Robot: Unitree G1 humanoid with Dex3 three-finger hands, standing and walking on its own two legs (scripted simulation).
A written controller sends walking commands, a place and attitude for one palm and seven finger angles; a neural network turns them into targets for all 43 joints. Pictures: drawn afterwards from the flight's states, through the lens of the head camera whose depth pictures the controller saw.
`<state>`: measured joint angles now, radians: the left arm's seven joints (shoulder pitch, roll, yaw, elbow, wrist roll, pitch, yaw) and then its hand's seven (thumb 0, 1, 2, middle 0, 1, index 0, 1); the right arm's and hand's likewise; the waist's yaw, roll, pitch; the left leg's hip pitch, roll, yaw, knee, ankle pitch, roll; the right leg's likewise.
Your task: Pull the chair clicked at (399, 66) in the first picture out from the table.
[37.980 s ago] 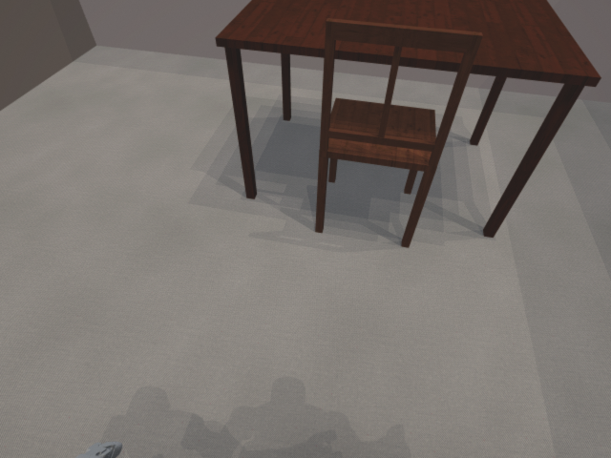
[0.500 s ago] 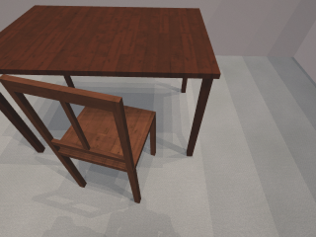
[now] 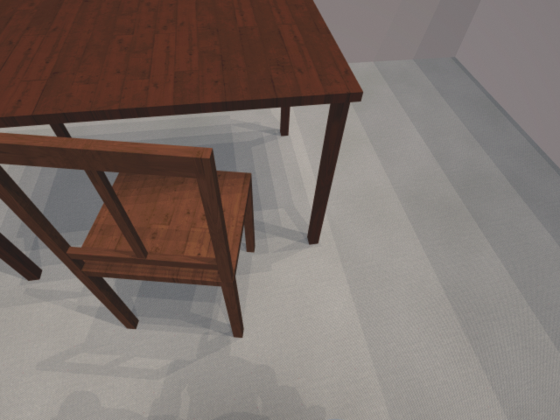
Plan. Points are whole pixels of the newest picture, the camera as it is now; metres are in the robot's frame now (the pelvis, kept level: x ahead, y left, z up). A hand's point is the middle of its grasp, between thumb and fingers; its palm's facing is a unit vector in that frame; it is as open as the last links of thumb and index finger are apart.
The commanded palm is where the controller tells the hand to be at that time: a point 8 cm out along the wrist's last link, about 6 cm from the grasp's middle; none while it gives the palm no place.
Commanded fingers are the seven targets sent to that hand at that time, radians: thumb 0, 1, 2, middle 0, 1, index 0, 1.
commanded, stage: come to a stop and stand still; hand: left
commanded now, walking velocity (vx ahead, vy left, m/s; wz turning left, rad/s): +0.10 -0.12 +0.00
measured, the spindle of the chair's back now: (121, 218) +0.47 +0.35 -0.09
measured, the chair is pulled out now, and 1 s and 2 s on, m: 0.16 0.16 0.16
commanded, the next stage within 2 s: look again from close up in 0.78 s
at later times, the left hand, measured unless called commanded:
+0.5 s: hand out of the picture -0.01 +0.15 -0.18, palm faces +0.01 -0.99 -0.16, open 7.3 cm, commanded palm none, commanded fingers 0.00 0.90 0.90 -0.20 -0.30 -0.20 -0.30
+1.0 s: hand out of the picture -0.06 +0.16 -0.18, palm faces +0.06 -0.99 -0.14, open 7.4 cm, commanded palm none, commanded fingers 0.00 0.90 0.90 -0.20 -0.30 -0.20 -0.30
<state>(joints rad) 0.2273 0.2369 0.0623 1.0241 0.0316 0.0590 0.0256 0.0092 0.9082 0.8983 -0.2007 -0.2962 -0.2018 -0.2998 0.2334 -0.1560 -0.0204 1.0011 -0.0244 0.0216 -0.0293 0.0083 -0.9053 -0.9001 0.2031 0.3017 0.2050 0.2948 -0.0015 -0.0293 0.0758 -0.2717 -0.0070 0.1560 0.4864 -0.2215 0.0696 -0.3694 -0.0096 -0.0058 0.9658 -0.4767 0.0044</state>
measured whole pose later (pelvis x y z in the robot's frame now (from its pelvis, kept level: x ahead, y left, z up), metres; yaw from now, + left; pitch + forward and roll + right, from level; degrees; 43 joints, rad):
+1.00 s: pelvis -0.03 +0.01 +0.00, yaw +3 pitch -1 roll -1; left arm 0.38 0.15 -0.02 1.07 0.02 -0.01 0.04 0.01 0.91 0.90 -0.20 -0.30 -0.20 -0.30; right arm 0.26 -0.15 0.00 1.08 -0.01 -0.01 -0.02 0.01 -0.92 -0.90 0.20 0.30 0.20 0.29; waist 0.01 -0.04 0.00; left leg -0.29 -0.01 0.11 0.48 -0.17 0.07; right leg -0.12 -0.01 -0.08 0.45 -0.30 0.00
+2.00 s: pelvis -0.02 +0.01 +0.01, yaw +2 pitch +0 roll +0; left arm 0.40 0.11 -0.02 1.11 0.02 -0.02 0.04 0.01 0.91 0.90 -0.20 -0.30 -0.20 -0.30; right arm 0.31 -0.12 0.00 1.13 -0.01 0.00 -0.02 0.01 -0.92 -0.90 0.20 0.30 0.20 0.29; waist 0.00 -0.03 0.00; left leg -0.28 -0.01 0.13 0.42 -0.14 0.07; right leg -0.14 -0.01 -0.06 0.43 -0.29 0.00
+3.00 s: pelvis +0.00 -0.01 +0.01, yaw +2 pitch -1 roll +0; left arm 0.39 0.10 -0.02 1.12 0.02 -0.02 0.04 0.01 0.91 0.90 -0.20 -0.30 -0.20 -0.30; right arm 0.31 -0.11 0.01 1.15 -0.01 -0.01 -0.03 0.01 -0.91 -0.90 0.20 0.30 0.20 0.29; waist 0.00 -0.02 0.01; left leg -0.22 0.00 0.12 0.41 -0.18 0.04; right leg -0.07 0.00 -0.06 0.40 -0.31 -0.02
